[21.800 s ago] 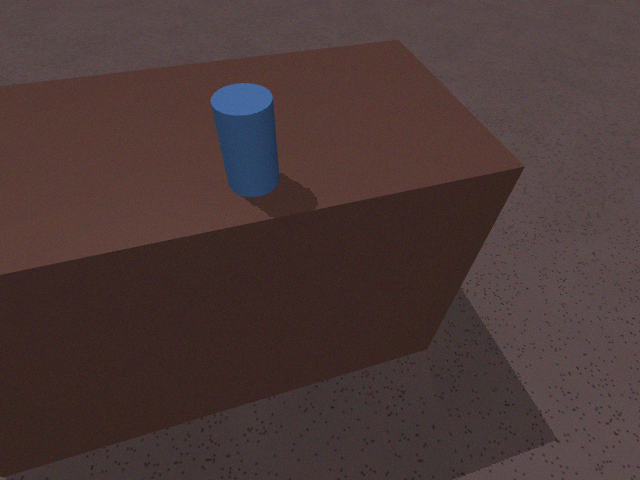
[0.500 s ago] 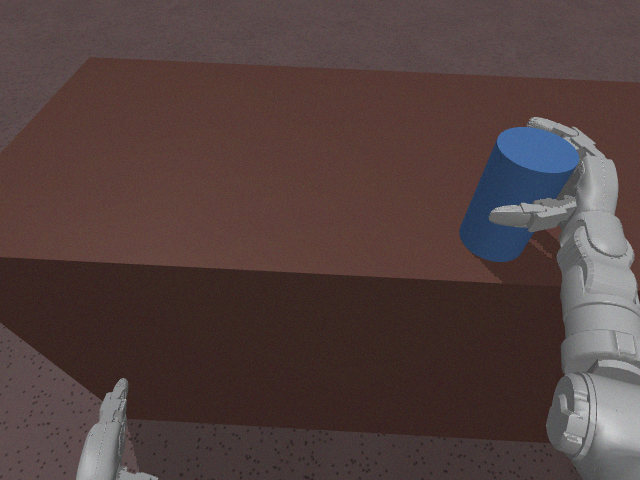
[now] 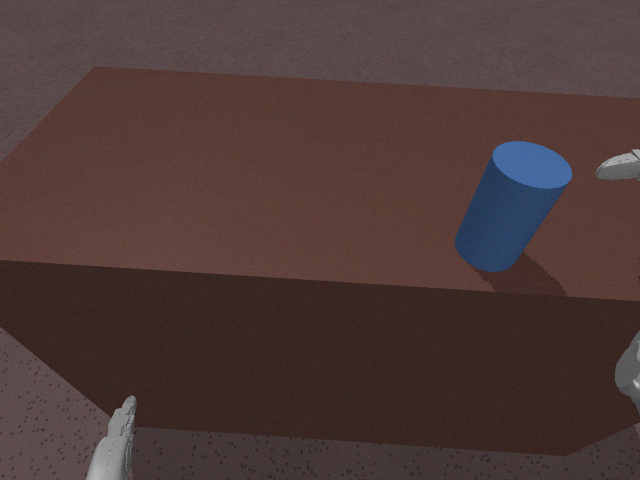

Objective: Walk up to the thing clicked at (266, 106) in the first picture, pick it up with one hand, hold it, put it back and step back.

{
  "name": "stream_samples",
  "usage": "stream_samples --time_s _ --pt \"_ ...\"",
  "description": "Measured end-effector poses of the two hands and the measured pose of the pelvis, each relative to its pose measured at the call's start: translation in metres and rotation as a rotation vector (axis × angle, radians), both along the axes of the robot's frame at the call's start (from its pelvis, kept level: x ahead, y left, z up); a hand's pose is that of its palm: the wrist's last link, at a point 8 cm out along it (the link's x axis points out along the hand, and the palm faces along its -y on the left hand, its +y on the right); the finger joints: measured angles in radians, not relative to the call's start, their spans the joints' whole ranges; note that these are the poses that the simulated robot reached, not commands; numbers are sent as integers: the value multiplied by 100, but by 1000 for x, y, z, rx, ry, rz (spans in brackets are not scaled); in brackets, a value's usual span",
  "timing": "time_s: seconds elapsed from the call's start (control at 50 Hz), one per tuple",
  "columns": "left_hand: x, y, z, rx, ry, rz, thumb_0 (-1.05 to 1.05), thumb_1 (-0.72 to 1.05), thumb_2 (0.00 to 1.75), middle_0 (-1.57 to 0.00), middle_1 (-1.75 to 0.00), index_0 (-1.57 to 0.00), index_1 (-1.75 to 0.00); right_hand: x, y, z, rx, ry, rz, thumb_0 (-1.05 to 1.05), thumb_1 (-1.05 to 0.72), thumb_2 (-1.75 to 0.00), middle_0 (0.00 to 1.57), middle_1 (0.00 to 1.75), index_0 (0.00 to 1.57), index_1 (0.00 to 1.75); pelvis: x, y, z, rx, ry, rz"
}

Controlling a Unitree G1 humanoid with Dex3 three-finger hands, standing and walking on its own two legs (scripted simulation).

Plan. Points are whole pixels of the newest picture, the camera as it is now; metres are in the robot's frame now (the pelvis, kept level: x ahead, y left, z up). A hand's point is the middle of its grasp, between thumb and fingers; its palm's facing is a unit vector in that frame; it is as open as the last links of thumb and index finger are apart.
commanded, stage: rise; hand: right
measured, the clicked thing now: (505, 210) +0.43 -0.22 +0.12
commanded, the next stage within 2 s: sink last in 0.06 s
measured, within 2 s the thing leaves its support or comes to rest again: neither
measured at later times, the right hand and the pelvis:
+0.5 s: hand out of the picture +0.39 -0.42 +0.25, palm faces +0.64 +0.70 -0.33, open 17.4 cm; pelvis +0.03 -0.01 +0.01, yaw +0 degrees
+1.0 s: hand out of the picture +0.19 -0.25 +0.22, palm faces +0.46 +0.73 -0.50, open 17.5 cm; pelvis +0.01 +0.01 +0.01, yaw -2 degrees
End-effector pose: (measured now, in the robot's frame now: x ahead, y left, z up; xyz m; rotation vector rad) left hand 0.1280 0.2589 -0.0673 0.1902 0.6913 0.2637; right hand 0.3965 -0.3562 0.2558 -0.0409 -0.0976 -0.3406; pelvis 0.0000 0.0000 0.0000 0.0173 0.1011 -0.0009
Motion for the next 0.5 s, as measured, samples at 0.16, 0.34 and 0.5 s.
stream_samples --time_s 0.16,0.34,0.5 --pt "18 -5 10 -16 -59 -33 -1 -51 3 -6 -4 -6 -4 -4 -36 10 -125 137 -96 -1 58 -5 5 7 7 7 1 0 2 -6 18 2" --pt "4 -2 9 5 78 -102 -1 -50 4 -5 -5 -6 -4 -24 -87 -7 -180 117 -316 -1 56 -4 6 6 7 6 10 0 5 3 43 2" --pt "38 -16 1 -50 32 -99 -1 -52 5 -6 -5 -7 -5 -56 -86 9 -332 49 -376 -1 53 -5 6 5 6 5 25 -9 7 19 27 -1"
